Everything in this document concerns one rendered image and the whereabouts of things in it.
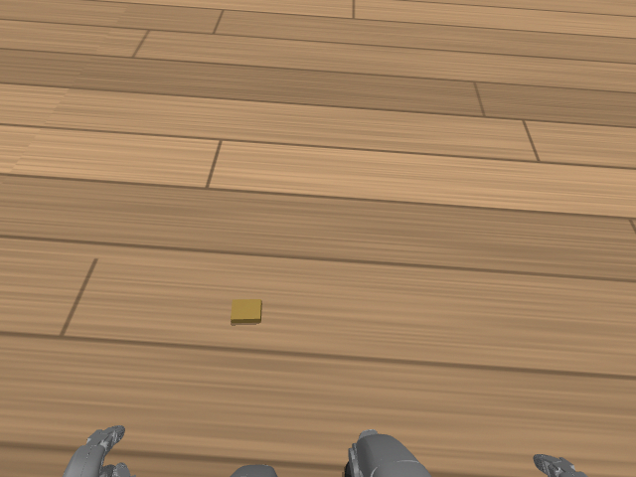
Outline small box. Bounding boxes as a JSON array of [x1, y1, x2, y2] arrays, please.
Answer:
[[231, 299, 262, 323]]

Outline right robot hand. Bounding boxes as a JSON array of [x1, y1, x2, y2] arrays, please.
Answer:
[[534, 454, 587, 477]]

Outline left robot hand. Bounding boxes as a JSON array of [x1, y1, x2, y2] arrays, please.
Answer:
[[63, 425, 136, 477]]

